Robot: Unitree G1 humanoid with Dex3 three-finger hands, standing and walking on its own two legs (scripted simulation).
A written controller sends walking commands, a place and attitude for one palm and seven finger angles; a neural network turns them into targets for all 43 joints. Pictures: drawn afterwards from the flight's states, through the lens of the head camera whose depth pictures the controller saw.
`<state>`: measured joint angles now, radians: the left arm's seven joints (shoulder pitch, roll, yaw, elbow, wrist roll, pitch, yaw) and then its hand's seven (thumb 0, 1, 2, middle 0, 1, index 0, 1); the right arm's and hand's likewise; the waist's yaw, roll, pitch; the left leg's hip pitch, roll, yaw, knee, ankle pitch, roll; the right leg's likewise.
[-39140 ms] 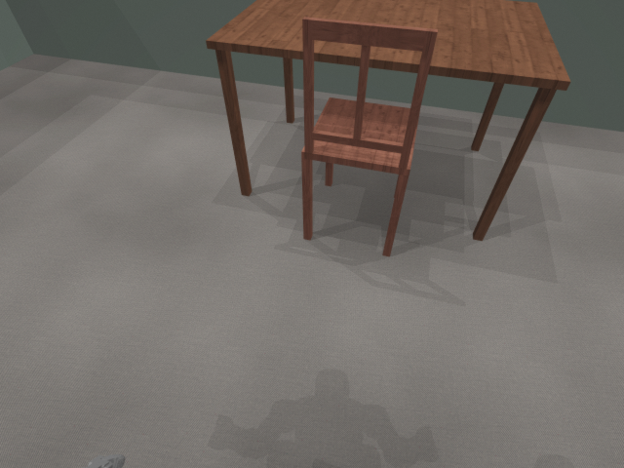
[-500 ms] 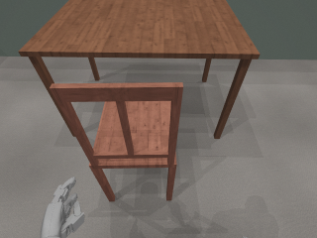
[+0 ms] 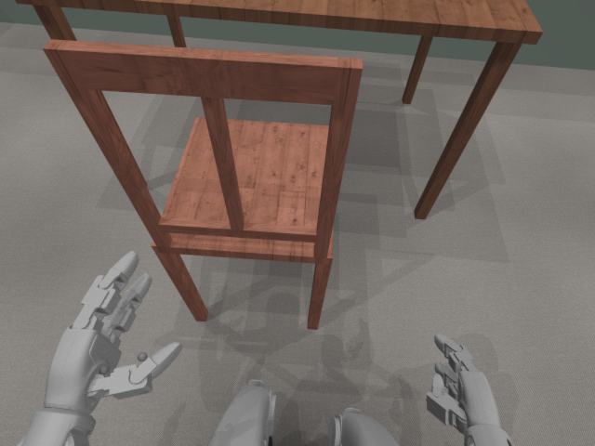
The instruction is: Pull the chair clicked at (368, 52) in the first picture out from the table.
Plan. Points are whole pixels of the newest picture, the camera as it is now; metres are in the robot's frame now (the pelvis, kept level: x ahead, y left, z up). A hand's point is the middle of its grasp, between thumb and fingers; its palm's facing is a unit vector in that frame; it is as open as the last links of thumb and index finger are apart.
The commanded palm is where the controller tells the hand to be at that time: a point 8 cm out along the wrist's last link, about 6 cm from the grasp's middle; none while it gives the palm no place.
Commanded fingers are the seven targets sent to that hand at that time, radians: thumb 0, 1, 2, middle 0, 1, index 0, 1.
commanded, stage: raise the hand toward the chair's back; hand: left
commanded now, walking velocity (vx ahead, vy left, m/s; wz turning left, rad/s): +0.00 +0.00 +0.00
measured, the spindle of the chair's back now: (227, 173) +0.50 +0.17 +0.04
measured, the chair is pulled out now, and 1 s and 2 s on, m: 0.28 0.28 0.28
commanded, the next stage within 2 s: aim the fingers beside a spindle in 1.42 s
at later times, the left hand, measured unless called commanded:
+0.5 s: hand (124, 321) +0.24 +0.23 +0.06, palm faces +0.05 -1.00 -0.03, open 15.7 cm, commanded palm +0.22 +0.29 +0.07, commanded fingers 0.00 -0.50 0.30 -0.06 -0.08 -0.06 -0.08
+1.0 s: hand (96, 299) +0.26 +0.26 +0.07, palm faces +0.05 -1.00 -0.04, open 16.9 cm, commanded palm +0.24 +0.31 +0.08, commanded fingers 0.00 -0.50 0.30 -0.06 -0.08 -0.06 -0.08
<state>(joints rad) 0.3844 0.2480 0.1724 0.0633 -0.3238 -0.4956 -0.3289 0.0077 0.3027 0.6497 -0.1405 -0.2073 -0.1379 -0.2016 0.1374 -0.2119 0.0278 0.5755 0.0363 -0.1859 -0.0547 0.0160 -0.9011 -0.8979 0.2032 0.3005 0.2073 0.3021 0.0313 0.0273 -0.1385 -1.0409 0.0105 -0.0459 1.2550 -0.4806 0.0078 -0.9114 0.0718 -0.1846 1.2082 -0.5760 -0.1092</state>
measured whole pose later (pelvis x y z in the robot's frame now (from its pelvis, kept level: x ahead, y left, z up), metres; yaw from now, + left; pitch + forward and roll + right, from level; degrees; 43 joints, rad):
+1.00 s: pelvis +0.01 +0.06 +0.03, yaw -1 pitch +14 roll -4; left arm 0.29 0.27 0.19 0.09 -0.28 -0.40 -0.20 -0.01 -0.50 0.30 -0.06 -0.08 -0.06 -0.08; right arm 0.24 -0.25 0.04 0.54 0.03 -0.13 -0.04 0.02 -0.90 -0.90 0.21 0.30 0.21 0.30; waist -0.01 0.04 -0.14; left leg -0.91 -0.02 0.02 1.10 -0.44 0.09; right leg -0.79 0.04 -0.11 1.05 -0.51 -0.03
